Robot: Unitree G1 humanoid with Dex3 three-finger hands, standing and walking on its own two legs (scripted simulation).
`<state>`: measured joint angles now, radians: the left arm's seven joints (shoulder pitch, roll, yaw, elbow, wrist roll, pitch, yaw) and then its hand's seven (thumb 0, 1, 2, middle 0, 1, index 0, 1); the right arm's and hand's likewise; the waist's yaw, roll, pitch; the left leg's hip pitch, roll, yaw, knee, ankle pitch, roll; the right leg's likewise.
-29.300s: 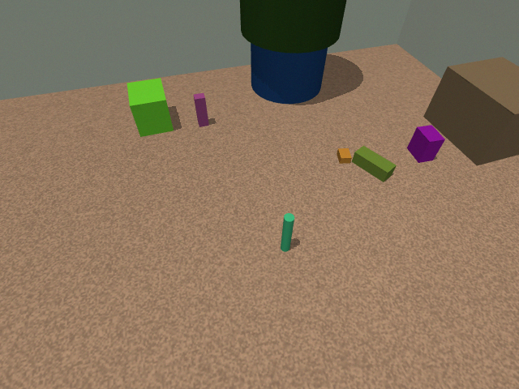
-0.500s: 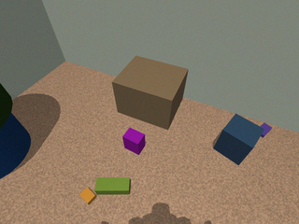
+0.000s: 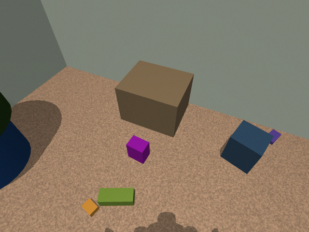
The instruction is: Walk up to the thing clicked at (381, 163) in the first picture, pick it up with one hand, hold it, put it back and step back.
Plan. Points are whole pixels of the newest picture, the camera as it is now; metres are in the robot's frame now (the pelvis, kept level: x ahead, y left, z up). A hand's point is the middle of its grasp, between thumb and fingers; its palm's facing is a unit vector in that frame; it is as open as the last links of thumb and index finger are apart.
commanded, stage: stand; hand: left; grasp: from above
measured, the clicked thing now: (116, 196) +0.46 +0.25 -0.74
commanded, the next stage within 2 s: rise first in 0.74 s
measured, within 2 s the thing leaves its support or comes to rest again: neither
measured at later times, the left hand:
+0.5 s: hand out of the picture +0.07 +0.26 -0.16, palm faces -0.02 -0.94 -0.34, open 7.4 cm
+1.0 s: hand out of the picture +0.13 +0.25 -0.16, palm faces +0.05 -0.95 -0.32, open 8.2 cm
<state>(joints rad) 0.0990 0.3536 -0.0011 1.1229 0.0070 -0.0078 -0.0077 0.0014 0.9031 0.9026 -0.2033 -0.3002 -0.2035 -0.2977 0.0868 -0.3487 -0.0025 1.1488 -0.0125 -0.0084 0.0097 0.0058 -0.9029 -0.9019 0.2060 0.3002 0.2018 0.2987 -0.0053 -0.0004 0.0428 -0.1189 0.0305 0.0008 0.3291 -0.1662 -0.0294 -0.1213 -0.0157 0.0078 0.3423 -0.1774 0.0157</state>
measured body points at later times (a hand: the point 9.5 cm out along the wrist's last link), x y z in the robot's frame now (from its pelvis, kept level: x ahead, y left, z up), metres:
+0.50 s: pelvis +0.01 +0.00 +0.00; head +0.02 +0.00 +0.45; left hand +0.08 +0.31 -0.13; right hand +0.08 -0.30 -0.13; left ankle +0.01 +0.14 -0.75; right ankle +0.01 -0.13 -0.75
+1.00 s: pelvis -0.01 +0.00 -0.01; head +0.04 +0.01 +0.44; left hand +0.13 +0.30 -0.14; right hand +0.10 -0.28 -0.13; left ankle +0.01 +0.14 -0.75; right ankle +0.01 -0.13 -0.75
